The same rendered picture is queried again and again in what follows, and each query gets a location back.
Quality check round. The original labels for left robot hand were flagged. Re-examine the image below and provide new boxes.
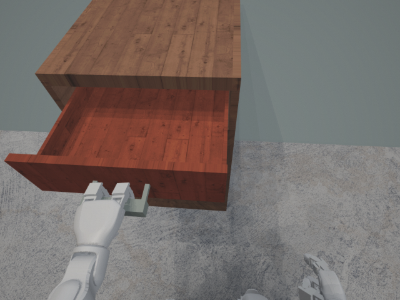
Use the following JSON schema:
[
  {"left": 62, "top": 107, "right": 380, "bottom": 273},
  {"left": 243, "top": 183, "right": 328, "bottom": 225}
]
[{"left": 74, "top": 182, "right": 135, "bottom": 249}]

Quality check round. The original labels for drawer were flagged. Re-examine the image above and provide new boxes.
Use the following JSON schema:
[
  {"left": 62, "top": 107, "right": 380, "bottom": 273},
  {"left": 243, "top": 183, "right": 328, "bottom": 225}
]
[{"left": 4, "top": 87, "right": 229, "bottom": 203}]

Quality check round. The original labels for cabinet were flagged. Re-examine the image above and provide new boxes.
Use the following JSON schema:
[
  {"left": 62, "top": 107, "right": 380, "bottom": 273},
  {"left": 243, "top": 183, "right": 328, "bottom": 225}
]
[{"left": 35, "top": 0, "right": 241, "bottom": 211}]

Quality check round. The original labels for right robot shin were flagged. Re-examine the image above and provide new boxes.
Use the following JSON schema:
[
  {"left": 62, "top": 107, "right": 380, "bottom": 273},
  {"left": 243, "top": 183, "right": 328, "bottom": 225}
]
[{"left": 245, "top": 289, "right": 258, "bottom": 294}]

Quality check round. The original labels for left robot forearm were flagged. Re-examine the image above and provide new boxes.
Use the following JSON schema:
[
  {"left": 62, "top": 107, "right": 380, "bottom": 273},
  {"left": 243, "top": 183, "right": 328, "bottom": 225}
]
[{"left": 47, "top": 244, "right": 110, "bottom": 300}]

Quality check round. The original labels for right robot hand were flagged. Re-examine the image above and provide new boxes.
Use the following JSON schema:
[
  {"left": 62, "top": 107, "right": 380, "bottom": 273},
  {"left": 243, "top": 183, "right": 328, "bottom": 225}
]
[{"left": 298, "top": 253, "right": 347, "bottom": 300}]

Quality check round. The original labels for handle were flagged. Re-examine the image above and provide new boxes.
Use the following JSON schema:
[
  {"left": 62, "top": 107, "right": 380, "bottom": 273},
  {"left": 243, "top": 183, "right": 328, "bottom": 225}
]
[{"left": 79, "top": 181, "right": 151, "bottom": 218}]

